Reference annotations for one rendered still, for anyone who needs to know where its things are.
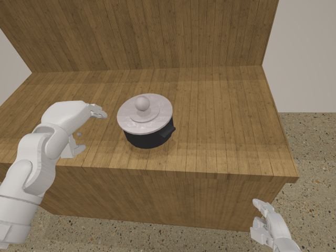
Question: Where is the pot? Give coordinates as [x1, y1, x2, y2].
[123, 117, 176, 149]

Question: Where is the lid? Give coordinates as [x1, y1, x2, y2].
[117, 93, 173, 135]

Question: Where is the left robot forearm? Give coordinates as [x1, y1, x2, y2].
[0, 123, 69, 249]

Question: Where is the table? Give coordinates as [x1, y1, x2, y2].
[0, 0, 300, 232]

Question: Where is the right robot forearm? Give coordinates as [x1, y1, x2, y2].
[272, 237, 302, 252]

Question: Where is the robot left hand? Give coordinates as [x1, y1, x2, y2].
[41, 101, 108, 159]

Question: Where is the knob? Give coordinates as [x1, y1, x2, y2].
[134, 96, 150, 111]

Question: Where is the robot right hand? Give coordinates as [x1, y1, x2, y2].
[250, 198, 292, 248]

